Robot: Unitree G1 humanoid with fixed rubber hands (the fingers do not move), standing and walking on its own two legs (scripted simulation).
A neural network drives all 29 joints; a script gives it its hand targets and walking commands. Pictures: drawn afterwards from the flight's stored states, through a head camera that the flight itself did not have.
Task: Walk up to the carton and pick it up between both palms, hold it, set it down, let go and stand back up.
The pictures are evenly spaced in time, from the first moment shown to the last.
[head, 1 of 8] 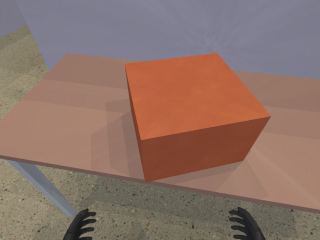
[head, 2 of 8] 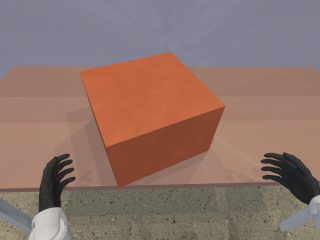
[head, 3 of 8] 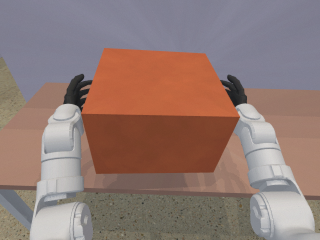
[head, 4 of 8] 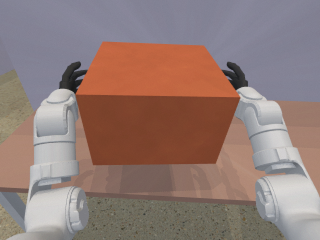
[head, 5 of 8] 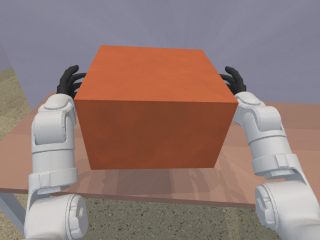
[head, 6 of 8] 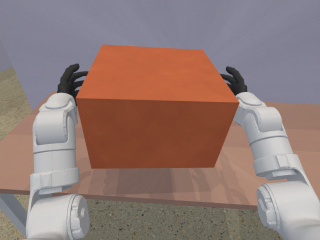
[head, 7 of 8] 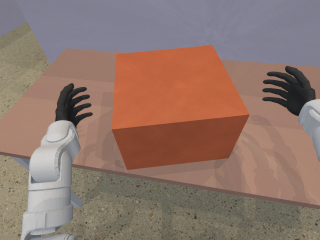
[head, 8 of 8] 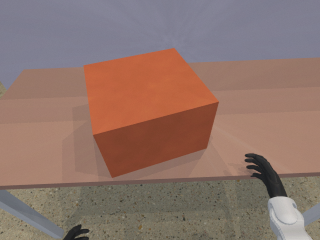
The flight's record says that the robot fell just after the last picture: no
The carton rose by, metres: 0.17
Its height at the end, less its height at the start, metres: +0.00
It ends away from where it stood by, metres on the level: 0.02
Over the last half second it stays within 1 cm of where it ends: yes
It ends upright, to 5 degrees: yes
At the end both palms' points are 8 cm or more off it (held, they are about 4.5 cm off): yes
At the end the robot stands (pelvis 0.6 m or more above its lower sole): yes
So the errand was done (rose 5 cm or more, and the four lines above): yes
